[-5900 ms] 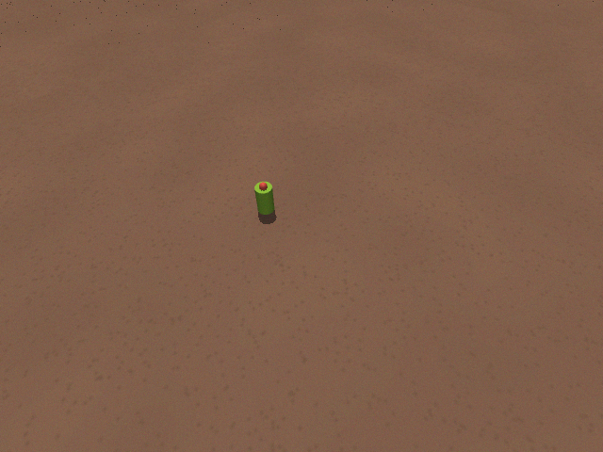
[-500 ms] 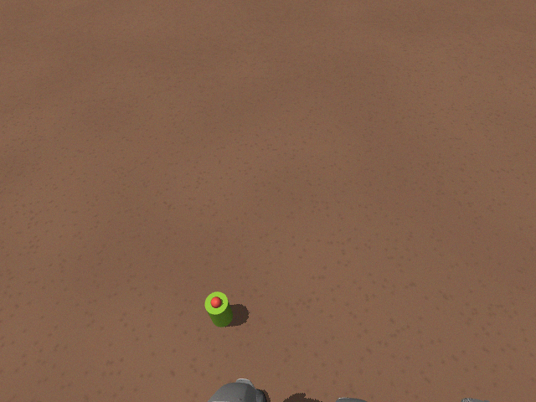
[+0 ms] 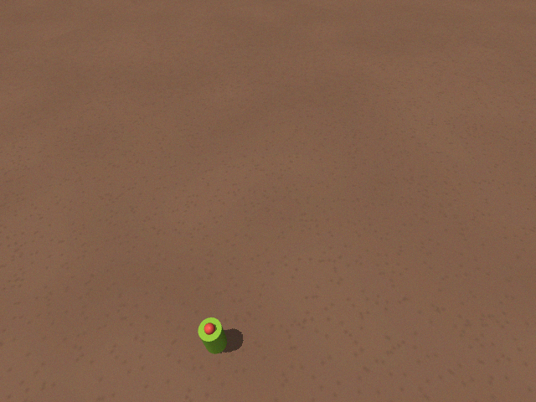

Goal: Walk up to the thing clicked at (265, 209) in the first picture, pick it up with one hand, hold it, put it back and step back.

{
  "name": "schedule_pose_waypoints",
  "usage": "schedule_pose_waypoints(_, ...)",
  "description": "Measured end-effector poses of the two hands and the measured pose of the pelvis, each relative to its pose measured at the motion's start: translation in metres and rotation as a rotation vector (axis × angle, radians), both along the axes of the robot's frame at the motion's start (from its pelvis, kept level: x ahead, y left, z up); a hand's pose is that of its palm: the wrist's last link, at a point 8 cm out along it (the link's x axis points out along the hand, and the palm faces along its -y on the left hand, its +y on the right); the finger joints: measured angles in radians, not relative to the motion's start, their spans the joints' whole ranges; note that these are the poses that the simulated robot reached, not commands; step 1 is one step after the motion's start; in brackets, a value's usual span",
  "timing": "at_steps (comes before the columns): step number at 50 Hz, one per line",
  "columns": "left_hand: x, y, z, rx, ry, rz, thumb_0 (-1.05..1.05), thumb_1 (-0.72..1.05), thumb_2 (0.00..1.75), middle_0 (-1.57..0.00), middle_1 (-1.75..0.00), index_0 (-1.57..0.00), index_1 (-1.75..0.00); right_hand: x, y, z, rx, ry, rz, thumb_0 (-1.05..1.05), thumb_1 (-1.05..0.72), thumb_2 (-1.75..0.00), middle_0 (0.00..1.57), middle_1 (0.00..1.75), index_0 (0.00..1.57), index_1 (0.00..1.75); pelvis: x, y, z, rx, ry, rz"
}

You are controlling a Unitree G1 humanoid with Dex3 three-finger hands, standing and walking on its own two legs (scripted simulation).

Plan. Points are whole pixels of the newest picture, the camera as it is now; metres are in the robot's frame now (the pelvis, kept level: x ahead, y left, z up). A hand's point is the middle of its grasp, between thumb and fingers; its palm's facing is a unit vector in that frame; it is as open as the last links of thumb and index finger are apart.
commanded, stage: walk up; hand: left
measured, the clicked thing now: (212, 334) +0.45 +0.24 -0.69
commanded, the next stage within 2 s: none
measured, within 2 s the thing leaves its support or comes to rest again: neither
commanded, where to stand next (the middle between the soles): +0.08 +0.00 m, yaw +3 degrees
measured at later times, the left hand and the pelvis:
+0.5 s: hand out of the picture +0.12 +0.25 -0.15, palm faces -0.01 -0.94 -0.33, open 7.4 cm; pelvis +0.01 +0.00 +0.01, yaw +0 degrees
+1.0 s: hand out of the picture +0.07 +0.26 -0.15, palm faces +0.00 -0.94 -0.35, open 7.4 cm; pelvis +0.00 +0.00 +0.01, yaw +1 degrees
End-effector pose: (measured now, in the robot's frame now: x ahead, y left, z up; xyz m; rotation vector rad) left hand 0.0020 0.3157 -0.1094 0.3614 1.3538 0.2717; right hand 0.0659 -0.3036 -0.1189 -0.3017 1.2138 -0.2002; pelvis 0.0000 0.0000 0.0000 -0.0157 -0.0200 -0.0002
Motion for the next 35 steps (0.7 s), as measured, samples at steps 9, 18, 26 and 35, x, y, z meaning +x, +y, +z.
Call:
schedule_pose_waypoints(9, 0.054, -0.024, -0.006, -0.061, -0.118, -0.017, 0.0, 0.9, 0.9, -0.2, -0.3, -0.21, -0.3, 0.039, 0.016, -0.001, 0.036, -0.045, 0.041, 0.01, -0.91, -0.9, 0.2, 0.3, 0.2, 0.3, 0.01, -0.003, 0.002, 0.009, -0.023, 0.016)
schedule_pose_waypoints(18, 0.103, -0.029, -0.003, -0.09, -0.209, -0.061, 0.0, 0.9, 0.9, -0.2, -0.3, -0.21, -0.3, 0.06, 0.018, 0.015, 0.014, -0.093, 0.045, 0.01, -0.91, -0.9, 0.2, 0.3, 0.2, 0.3, 0.013, -0.002, 0.007, 0.009, -0.025, 0.01)
schedule_pose_waypoints(26, 0.104, -0.019, 0.0, -0.08, -0.185, -0.07, 0.0, 0.9, 0.9, -0.2, -0.3, -0.21, -0.3, 0.048, 0.013, 0.019, -0.009, -0.067, 0.022, 0.01, -0.91, -0.9, 0.2, 0.3, 0.2, 0.3, 0.013, 0.003, 0.01, 0.008, -0.021, 0.005)
schedule_pose_waypoints(35, 0.078, -0.009, -0.002, -0.067, -0.1, -0.039, 0.0, 0.9, 0.9, -0.2, -0.3, -0.21, -0.3, 0.024, 0.016, 0.012, -0.002, 0.016, 0.011, 0.01, -0.91, -0.9, 0.2, 0.3, 0.2, 0.3, 0.014, 0.005, 0.012, 0.009, -0.014, 0.006)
